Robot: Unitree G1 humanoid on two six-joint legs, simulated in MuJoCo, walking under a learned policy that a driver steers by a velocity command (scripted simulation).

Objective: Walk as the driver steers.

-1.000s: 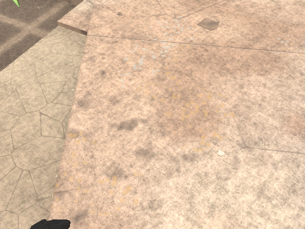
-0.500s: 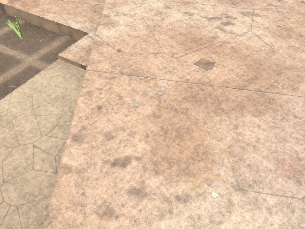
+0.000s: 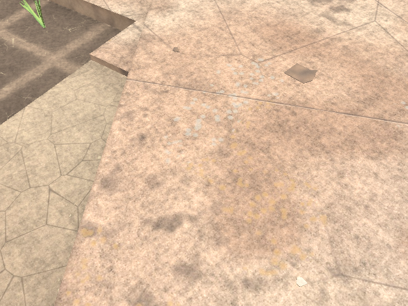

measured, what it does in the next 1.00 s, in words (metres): walks ahead, turning right: left foot, then left foot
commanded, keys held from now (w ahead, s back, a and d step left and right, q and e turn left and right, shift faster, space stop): shift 0.16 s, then w+shift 0.28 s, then w+e+shift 0.48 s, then shift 0.08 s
